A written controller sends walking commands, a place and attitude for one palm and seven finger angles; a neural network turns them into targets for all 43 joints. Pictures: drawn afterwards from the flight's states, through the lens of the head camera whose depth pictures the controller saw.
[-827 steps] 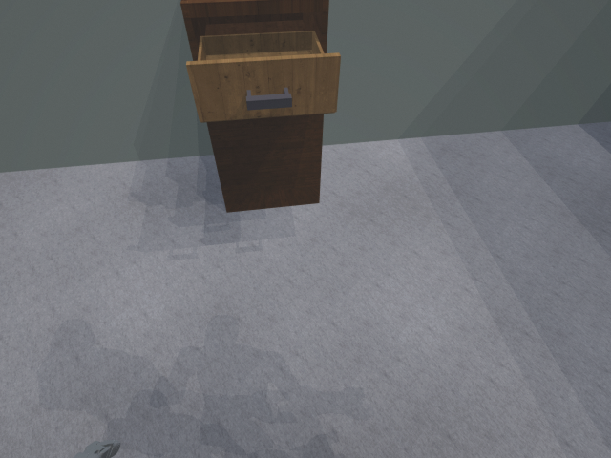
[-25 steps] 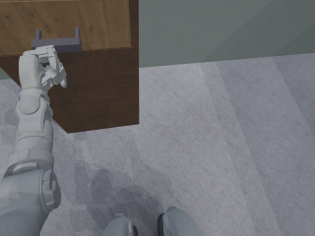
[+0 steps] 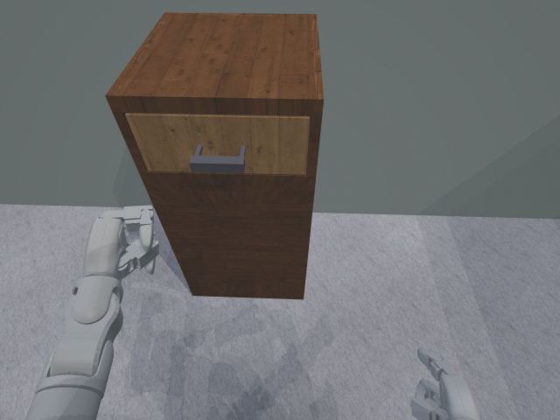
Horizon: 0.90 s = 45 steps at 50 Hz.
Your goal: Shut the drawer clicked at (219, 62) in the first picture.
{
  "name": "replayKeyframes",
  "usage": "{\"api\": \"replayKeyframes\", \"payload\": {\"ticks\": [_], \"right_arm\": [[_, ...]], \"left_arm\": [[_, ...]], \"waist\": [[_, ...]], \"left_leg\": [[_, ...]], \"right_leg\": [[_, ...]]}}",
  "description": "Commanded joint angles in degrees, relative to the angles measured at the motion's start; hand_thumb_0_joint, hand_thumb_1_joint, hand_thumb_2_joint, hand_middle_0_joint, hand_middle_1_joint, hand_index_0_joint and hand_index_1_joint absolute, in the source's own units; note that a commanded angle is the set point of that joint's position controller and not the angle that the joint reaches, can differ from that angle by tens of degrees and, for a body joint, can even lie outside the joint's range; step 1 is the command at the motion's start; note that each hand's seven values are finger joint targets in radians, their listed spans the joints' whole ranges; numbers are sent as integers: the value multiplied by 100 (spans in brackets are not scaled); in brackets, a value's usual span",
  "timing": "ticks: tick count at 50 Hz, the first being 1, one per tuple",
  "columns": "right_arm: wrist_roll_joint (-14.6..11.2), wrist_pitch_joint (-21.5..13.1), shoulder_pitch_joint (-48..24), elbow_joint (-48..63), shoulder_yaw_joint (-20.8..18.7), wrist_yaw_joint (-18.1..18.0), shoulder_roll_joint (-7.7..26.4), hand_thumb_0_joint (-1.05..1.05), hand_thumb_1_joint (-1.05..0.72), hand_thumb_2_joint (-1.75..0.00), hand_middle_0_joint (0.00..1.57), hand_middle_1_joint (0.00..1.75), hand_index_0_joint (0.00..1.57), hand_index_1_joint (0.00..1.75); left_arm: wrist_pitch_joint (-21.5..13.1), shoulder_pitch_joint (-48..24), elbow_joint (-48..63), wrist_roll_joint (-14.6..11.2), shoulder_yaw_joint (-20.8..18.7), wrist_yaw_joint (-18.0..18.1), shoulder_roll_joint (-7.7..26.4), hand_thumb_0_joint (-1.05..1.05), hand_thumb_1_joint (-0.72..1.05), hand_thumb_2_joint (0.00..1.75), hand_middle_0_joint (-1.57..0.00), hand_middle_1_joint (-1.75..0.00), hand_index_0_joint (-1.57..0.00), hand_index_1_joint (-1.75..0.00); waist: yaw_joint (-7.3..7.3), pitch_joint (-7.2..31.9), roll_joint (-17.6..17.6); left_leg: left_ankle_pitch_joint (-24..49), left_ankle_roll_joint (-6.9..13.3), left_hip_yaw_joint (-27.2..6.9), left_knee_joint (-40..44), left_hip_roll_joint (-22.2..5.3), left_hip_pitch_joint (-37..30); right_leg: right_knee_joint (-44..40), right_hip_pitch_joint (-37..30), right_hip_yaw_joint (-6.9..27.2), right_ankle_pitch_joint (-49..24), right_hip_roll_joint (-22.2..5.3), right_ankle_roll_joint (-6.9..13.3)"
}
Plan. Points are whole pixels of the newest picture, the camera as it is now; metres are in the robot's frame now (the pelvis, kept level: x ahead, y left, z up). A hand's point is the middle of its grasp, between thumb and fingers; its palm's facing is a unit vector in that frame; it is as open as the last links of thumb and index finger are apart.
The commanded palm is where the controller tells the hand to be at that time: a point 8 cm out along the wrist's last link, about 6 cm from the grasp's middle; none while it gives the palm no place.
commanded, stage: draw the hand back to the body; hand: left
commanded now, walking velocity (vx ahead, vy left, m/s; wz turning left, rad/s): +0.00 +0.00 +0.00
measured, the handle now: (219, 156) +0.63 +0.18 -0.01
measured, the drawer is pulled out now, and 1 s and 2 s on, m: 0.00 0.00 0.00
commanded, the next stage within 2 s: step back with the hand held close in 0.70 s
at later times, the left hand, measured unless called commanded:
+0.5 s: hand (48, 315) +0.19 +0.24 +0.17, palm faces +0.36 -0.86 -0.37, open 3.3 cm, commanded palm +0.13 +0.28 +0.19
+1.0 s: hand (30, 315) +0.18 +0.24 +0.18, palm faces +0.38 -0.81 -0.44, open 3.2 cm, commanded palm +0.12 +0.28 +0.19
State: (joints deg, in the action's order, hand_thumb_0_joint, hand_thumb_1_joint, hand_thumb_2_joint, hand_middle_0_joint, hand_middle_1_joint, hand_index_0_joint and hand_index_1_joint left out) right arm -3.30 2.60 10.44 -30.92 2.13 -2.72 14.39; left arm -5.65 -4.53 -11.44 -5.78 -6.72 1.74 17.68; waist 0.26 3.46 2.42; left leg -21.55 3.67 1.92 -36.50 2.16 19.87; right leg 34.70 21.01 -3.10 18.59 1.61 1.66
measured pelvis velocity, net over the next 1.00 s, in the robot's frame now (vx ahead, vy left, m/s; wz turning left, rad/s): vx -0.01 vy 0.00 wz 0.00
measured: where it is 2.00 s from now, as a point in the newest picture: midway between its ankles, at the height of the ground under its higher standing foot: outside the picture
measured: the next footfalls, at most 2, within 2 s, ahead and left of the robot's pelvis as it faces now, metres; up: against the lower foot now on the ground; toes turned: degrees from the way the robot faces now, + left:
right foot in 1.84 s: -0.12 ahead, -0.11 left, +0.00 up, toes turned +4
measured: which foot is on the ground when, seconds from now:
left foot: down 0.00-1.00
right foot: down 0.00-1.00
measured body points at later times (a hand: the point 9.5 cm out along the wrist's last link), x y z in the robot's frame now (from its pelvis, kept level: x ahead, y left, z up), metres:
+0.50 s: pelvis +0.00 +0.00 +0.02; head -0.03 -0.02 +0.47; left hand +0.16 +0.28 +0.19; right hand +0.18 -0.22 -0.07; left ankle -0.03 +0.07 -0.73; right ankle -0.01 -0.10 -0.73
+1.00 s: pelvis -0.01 +0.00 +0.02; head -0.01 -0.02 +0.47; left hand +0.15 +0.28 +0.21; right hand +0.17 -0.23 -0.07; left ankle -0.03 +0.07 -0.73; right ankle -0.01 -0.10 -0.73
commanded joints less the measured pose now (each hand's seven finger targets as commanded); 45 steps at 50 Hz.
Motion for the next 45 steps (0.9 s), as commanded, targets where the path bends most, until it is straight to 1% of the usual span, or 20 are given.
{"api": "replayKeyframes", "payload": {"ticks": [1,3,5,8,10,12,18,21,23,25,26,29,33,35,39,41,42,43,44,45], "right_arm": [[32,-287,-461,713,-149,-131,597,0,-90,-90,20,30,20,30],[74,-362,-535,710,-122,-148,599,0,-90,-90,20,30,20,30],[105,-449,-571,709,-90,-133,551,0,-90,-90,20,30,20,30],[177,-546,-646,657,-100,-114,562,0,-90,-90,20,30,20,30],[191,-575,-685,666,-93,-95,535,0,-90,-90,20,30,20,30],[206,-617,-719,647,-107,-82,518,0,-90,-90,20,30,20,30],[260,-809,-742,652,-164,-53,500,0,-90,-90,20,30,20,30],[255,-907,-701,647,-189,-38,478,0,-90,-90,20,30,20,30],[252,-969,-696,643,-218,-42,502,0,-90,-90,20,30,20,30],[236,-1031,-673,661,-227,-53,479,0,-90,-90,20,30,20,30],[234,-1066,-667,661,-236,-64,470,0,-90,-90,20,30,20,30],[237,-1088,-612,544,-251,-77,513,0,-90,-90,20,30,20,30],[249,-1130,-608,524,-262,-159,514,0,-90,-90,20,30,20,30],[255,-1163,-612,536,-243,-176,493,0,-90,-90,20,30,20,30],[279,-1236,-635,523,-208,-182,444,0,-90,-90,20,30,20,30],[285,-1266,-603,506,-209,-168,441,0,-90,-90,20,30,20,30],[270,-1137,-526,693,-263,-141,593,0,-90,-90,20,30,20,30],[294,-1078,-501,610,-245,-161,485,0,-90,-90,20,30,20,30],[319,-1001,-468,507,-305,-144,496,0,-90,-90,20,30,20,30],[342,-923,-462,501,-331,-102,516,0,-90,-90,20,30,20,30]], "left_arm": [[-124,-1313,1721,80,-451,298,944,0,90,90,-140,-160,-140,-160],[-100,-987,2089,91,-550,340,1024,0,90,90,-140,-160,-140,-160],[-90,-617,2467,110,-483,352,879,0,90,90,-140,-160,-140,-160],[-53,133,2861,112,-629,358,944,0,90,90,-140,-160,-140,-160],[-46,481,3139,109,-623,342,840,0,90,90,-140,-160,-140,-160],[-67,783,3438,123,-773,354,905,0,90,90,-140,-160,-140,-160],[-200,1863,4382,113,-1240,382,1144,0,90,90,-140,-160,-140,-160],[-241,2477,4757,101,-1352,399,1103,0,90,90,-140,-160,-140,-160],[-251,2847,4892,100,-1488,409,1172,0,90,90,-140,-160,-140,-160],[-298,3081,5154,95,-1585,425,1188,0,90,90,-140,-160,-140,-160],[-315,3199,5251,91,-1694,444,1260,0,90,90,-140,-160,-140,-160],[-300,3022,4904,147,-1361,430,912,0,90,90,-140,-160,-140,-160],[-328,2908,4845,152,-1484,495,1052,0,90,90,-140,-160,-140,-160],[-358,2806,4977,163,-1470,510,1060,0,90,90,-140,-160,-140,-160],[-366,2859,5059,167,-1535,536,1094,0,90,90,-140,-160,-140,-160],[-371,2931,5108,182,-1559,542,1107,0,90,90,-140,-160,-140,-160],[-675,2212,5552,168,-2457,579,1897,0,90,90,-140,-160,-140,-160],[-786,2239,5289,189,-2472,560,1868,0,90,90,-140,-160,-140,-160],[-763,3046,4705,203,-2079,501,1284,0,90,90,-140,-160,-140,-160],[-762,3416,4584,208,-1849,453,1012,0,90,90,-140,-160,-140,-160]], "waist": [[-51,762,29],[23,779,-36],[45,715,167],[128,556,21],[135,398,-22],[157,257,109],[256,217,69],[275,119,209],[304,49,45],[313,-8,248],[334,6,178],[205,-498,-25],[256,-399,-116],[265,-288,79],[320,-201,165],[331,-144,324],[89,-582,36],[75,-729,-59],[27,-666,-200],[14,-439,-132]], "left_leg": [[1561,-184,-389,1044,-309,-854],[1633,-185,-445,1206,-320,-1031],[1893,-225,-488,1355,-333,-1277],[2158,-216,-445,1476,-346,-1364],[2183,-224,-451,1563,-347,-1400],[2108,-244,-466,1631,-359,-1419],[1992,-241,-501,1699,-340,-1408],[2139,-250,-474,1648,-353,-1375],[2086,-253,-482,1625,-355,-1288],[2056,-259,-462,1605,-362,-1275],[2028,-257,-453,1583,-361,-1268],[1578,-247,-541,1659,-390,-1154],[1232,-172,-511,1639,-337,-1141],[1247,-170,-506,1625,-325,-1177],[1450,-201,-506,1618,-310,-1176],[1716,-223,-480,1586,-312,-1223],[1238,-44,-677,1517,-431,-667],[1049,-55,-728,1449,-383,-612],[1173,-64,-697,1329,-401,-726],[1433,-64,-663,1321,-434,-852]], "right_leg": [[-836,-1002,295,-1360,-184,45],[-970,-1224,272,-1363,-167,57],[-1069,-1352,245,-1492,-171,67],[-1234,-1588,241,-1695,-168,67],[-1305,-1643,230,-1700,-167,58],[-1379,-1648,235,-1585,-165,65],[-1493,-1822,246,-1488,-134,68],[-1467,-1802,249,-1598,-161,55],[-1488,-1802,257,-1569,-136,57],[-1461,-1754,267,-1559,-158,51],[-1458,-1745,266,-1567,-157,46],[-1509,-1373,246,-1078,-155,43],[-1568,-1383,302,-800,-179,43],[-1531,-1440,322,-819,-208,48],[-1490,-1597,324,-1021,-207,65],[-1443,-1654,323,-1279,-209,76],[-1705,-1294,1034,-1424,-516,76],[-1857,-1151,1127,-1331,-665,141],[-1866,-1000,1144,-1322,-748,154],[-1765,-1044,1046,-1544,-751,135]]}}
